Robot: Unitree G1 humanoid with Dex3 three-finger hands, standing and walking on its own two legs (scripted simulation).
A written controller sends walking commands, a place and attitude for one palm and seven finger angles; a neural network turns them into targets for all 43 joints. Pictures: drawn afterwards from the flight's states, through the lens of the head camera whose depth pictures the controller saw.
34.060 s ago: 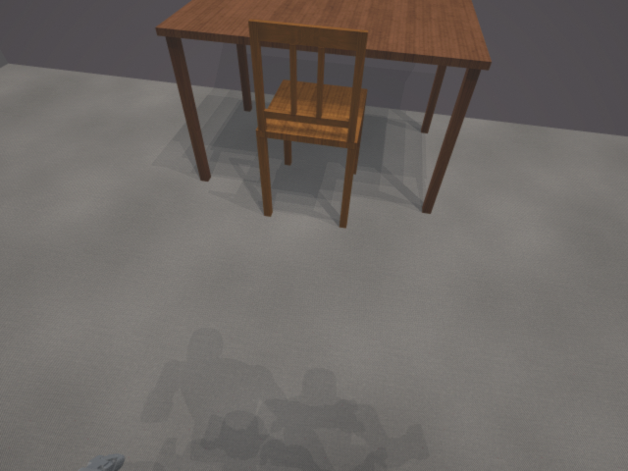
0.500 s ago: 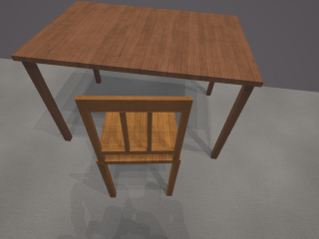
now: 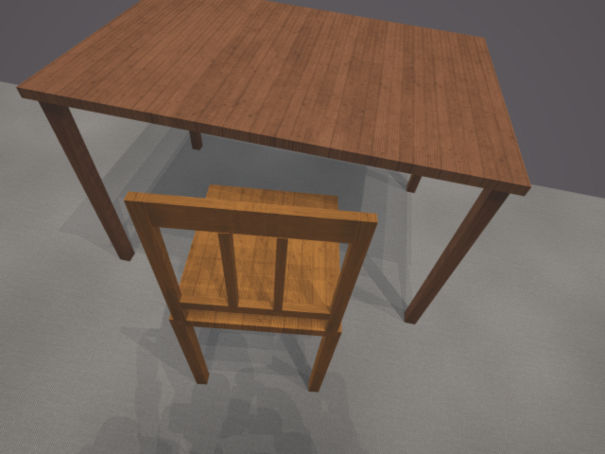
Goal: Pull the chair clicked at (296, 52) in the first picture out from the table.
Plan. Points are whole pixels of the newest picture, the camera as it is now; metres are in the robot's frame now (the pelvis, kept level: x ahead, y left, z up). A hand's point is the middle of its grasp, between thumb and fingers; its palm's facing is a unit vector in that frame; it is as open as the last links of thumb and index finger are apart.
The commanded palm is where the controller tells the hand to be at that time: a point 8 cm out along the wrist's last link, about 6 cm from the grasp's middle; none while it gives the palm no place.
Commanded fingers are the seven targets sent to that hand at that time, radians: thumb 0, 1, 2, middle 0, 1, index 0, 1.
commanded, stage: come to a stop and stand still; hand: left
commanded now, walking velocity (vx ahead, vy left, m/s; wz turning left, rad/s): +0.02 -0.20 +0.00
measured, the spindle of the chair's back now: (229, 270) +0.43 +0.15 -0.10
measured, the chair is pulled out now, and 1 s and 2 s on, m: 0.17 0.17 0.17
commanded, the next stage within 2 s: look again from close up in 1.54 s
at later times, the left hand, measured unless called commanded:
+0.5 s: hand out of the picture +0.09 +0.12 -0.16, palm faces +0.09 -0.97 -0.21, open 7.4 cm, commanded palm none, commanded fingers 0.00 0.90 0.90 -0.20 -0.30 -0.20 -0.30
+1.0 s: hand out of the picture -0.06 +0.12 -0.16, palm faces +0.03 -0.99 -0.17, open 7.4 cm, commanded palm none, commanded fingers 0.00 0.90 0.90 -0.20 -0.30 -0.20 -0.30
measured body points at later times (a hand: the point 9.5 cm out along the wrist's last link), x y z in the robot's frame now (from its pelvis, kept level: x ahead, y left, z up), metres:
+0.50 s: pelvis +0.01 -0.07 +0.00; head +0.04 -0.06 +0.45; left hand +0.08 +0.17 -0.15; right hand +0.10 -0.31 -0.15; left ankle -0.01 +0.04 -0.68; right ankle +0.12 -0.18 -0.72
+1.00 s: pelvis -0.04 -0.05 +0.02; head -0.02 -0.05 +0.47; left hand -0.06 +0.17 -0.14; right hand -0.07 -0.26 -0.14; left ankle +0.00 +0.04 -0.73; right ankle -0.09 -0.17 -0.72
